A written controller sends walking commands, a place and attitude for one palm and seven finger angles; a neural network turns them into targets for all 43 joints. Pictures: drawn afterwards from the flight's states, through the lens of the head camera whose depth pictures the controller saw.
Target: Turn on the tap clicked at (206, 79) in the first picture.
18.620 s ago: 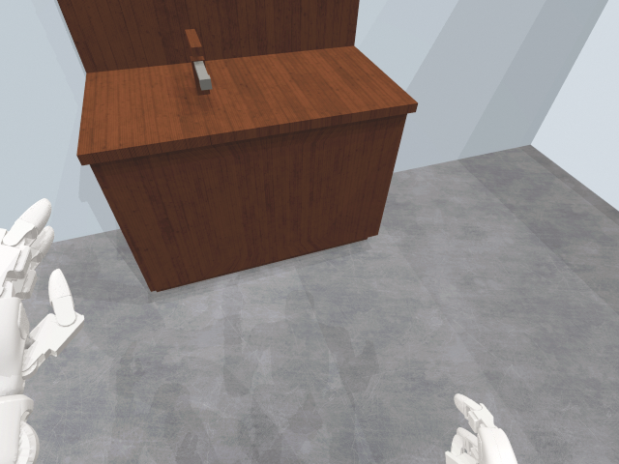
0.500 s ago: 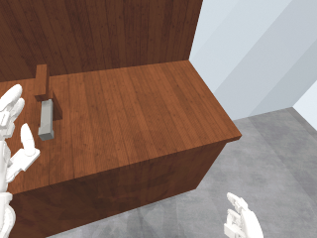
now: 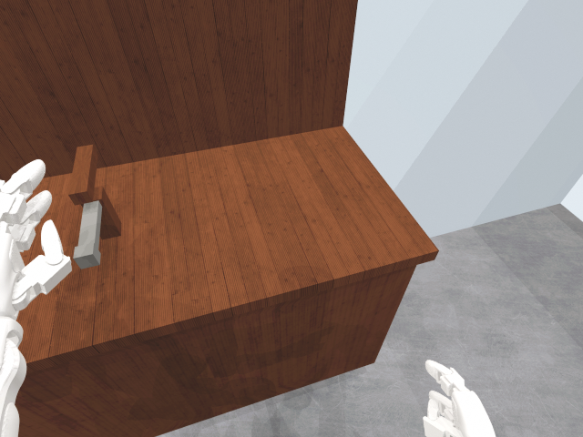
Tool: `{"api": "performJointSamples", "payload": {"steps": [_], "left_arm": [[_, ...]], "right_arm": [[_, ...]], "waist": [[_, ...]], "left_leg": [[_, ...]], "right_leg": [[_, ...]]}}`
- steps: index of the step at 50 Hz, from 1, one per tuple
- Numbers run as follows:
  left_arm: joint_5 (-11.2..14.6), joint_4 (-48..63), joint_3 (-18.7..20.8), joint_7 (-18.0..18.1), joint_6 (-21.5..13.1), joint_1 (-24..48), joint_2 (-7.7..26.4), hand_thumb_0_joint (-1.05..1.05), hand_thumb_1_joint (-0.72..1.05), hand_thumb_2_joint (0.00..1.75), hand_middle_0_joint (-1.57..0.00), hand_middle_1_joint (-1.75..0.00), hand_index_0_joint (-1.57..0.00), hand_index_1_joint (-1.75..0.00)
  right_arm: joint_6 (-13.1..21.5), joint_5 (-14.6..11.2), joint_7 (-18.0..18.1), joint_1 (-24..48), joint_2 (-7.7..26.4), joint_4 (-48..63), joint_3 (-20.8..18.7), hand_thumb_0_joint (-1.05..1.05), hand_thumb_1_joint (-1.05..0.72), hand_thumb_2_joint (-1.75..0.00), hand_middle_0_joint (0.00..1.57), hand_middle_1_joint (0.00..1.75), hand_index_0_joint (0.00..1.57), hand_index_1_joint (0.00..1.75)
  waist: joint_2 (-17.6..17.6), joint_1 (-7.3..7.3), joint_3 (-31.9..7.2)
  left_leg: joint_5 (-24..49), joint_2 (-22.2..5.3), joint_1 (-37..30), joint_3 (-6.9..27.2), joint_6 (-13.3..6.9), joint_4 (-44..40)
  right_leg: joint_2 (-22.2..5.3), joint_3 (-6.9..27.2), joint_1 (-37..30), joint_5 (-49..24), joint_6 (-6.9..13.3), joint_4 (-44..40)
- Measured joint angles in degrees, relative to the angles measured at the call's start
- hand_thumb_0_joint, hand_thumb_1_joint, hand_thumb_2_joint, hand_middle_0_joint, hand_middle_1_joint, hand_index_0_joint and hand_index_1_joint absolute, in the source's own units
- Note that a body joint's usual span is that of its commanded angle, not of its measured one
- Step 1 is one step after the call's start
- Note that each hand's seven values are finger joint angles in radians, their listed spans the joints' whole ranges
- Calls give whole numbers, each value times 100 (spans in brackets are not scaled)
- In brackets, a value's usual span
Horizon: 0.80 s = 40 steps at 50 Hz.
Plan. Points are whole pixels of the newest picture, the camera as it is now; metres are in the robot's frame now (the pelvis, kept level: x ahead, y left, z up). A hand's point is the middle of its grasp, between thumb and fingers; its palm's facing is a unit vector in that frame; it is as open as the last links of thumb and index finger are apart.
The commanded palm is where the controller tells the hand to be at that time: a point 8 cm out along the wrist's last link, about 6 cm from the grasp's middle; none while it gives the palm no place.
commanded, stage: turn the palm inward beside the body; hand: left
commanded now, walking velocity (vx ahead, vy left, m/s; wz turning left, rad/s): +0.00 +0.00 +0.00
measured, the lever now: (87, 255) +0.35 +0.36 +0.03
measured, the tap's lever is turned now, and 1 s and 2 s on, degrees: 0 0 0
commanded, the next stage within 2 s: reach beside the lever's end, fingers flat in 1.98 s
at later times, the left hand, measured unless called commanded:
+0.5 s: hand (109, 299) +0.22 +0.22 +0.15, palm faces +0.48 -0.82 -0.31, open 7.4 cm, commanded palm +0.16 +0.26 +0.16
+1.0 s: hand (99, 328) +0.19 +0.22 +0.13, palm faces +0.51 -0.84 -0.20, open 7.4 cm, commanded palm +0.14 +0.26 +0.14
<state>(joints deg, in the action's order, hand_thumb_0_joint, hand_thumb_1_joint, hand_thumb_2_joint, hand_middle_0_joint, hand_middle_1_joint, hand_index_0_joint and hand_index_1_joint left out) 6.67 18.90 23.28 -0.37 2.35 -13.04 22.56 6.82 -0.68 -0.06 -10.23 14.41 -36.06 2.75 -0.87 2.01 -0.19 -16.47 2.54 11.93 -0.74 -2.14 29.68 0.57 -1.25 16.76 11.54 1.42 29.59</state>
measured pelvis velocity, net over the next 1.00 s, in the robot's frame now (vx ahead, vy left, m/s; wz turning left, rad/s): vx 0.02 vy -0.03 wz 0.06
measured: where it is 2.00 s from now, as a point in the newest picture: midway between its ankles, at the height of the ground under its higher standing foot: outside the picture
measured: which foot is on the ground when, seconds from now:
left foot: down 0.00-1.00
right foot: down 0.00-1.00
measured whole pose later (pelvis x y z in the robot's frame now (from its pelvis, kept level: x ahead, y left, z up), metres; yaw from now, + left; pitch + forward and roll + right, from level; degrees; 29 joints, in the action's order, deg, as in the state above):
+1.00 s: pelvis +0.02 -0.03 -0.02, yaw +3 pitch +2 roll +0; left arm 10.5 25.9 15.1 8.2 -3.1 -29.0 14.4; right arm 13.1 -1.6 5.0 -11.7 13.0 -36.9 1.8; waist -2.5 4.4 -4.4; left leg -22.5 1.6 19.3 3.3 0.0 40.0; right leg 1.1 -5.6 22.7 18.5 3.6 39.0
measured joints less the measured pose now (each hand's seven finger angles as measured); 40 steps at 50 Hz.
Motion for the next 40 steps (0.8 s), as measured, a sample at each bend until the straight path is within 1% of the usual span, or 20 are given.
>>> {"api": "performJointSamples", "payload": {"steps": [1,2,4,7,9,11,13,16,19,24,29,35,40], "left_arm": [[-44,115,-130,30,-50,-267,-75,1,90,90,-21,-30,-20,-30],[-67,214,-254,77,-170,-516,-144,1,90,90,-21,-30,-20,-30],[-67,319,-414,215,-530,-883,-240,1,89,90,-21,-30,-20,-30],[-127,280,-406,535,-975,-943,-240,1,89,90,-22,-30,-21,-30],[-123,133,-280,707,-1136,-784,-241,1,88,90,-22,-30,-21,-31],[-97,-67,-153,771,-1113,-550,-231,1,88,90,-22,-30,-21,-31],[-49,-229,-111,744,-941,-344,-219,1,89,90,-22,-30,-21,-31],[-11,-306,-202,643,-657,-245,-209,1,89,90,-21,-30,-20,-30],[79,-194,-335,546,-548,-391,-219,1,89,90,-21,-30,-20,-30],[272,85,-335,543,-631,-780,-270,1,89,90,-21,-30,-20,-30],[354,314,-261,612,-734,-1166,-434,1,89,90,-22,-30,-21,-30],[345,527,-459,594,-871,-1514,-649,1,89,90,-21,-30,-20,-30],[326,621,-640,681,-889,-1601,-711,1,89,90,-21,-30,-20,-30]], "right_arm": [[5,21,5,25,1,33,-30,1,-90,-90,21,30,21,30],[19,50,22,41,-9,58,-61,1,-90,-90,21,30,21,30],[62,86,78,59,-47,68,-109,1,-90,-90,21,30,21,30],[123,100,158,36,-87,5,-166,1,-90,-90,21,30,21,30],[150,88,197,23,-77,-76,-163,1,-90,-90,20,30,21,30],[149,62,245,28,-52,-167,-139,1,-91,-90,20,30,21,30],[139,34,305,45,-31,-246,-128,1,-91,-90,20,30,21,30],[148,-22,388,101,-16,-311,-134,1,-91,-90,20,30,21,30],[180,-40,437,156,-47,-319,-166,1,-91,-90,20,30,21,30],[223,-71,441,156,-101,-305,-244,1,-91,-90,20,30,21,30],[333,-72,418,-4,-46,-245,-282,1,-91,-90,20,30,21,30],[532,-66,443,-188,24,-164,-300,1,-91,-90,20,30,21,30],[621,-68,466,-216,-12,-130,-266,1,-91,-90,20,30,21,30]], "waist": [[-3,-21,-8],[11,-33,-23],[73,-27,-53],[149,82,-64],[137,137,-84],[85,177,-97],[8,210,-105],[-119,217,-109],[-185,170,-146],[-186,123,-224],[-163,145,-327],[-154,181,-391],[-137,195,-420]], "left_leg": [[-31,-7,44,-15,12,67],[-65,-16,102,-23,28,142],[-142,-41,250,-6,71,328],[-262,-104,461,98,159,623],[-330,-140,591,211,209,797],[-384,-173,687,328,237,930],[-420,-206,730,418,261,1005],[-457,-250,742,477,287,1044],[-481,-270,759,472,313,1025],[-533,-285,793,431,365,982],[-603,-250,821,410,345,965],[-675,-184,804,409,293,1003],[-690,-141,800,404,257,1044]], "right_leg": [[7,12,65,42,17,99],[15,16,140,89,36,204],[35,-9,300,187,81,419],[84,-127,466,312,169,664],[110,-246,536,378,216,768],[136,-366,567,429,251,822],[166,-456,557,459,275,828],[209,-515,536,484,295,812],[228,-509,572,515,292,820],[243,-469,656,585,338,853],[211,-445,715,683,353,905],[144,-440,703,782,304,979],[100,-434,695,802,266,1021]]}}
